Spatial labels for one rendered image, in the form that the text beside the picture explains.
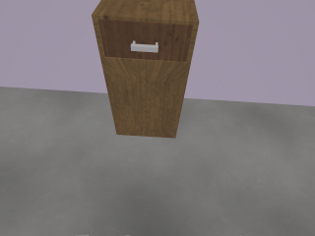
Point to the cabinet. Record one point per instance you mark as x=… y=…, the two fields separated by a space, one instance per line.
x=145 y=95

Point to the drawer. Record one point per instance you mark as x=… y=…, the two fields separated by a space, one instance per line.
x=173 y=40

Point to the handle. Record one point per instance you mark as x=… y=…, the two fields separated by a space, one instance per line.
x=144 y=47

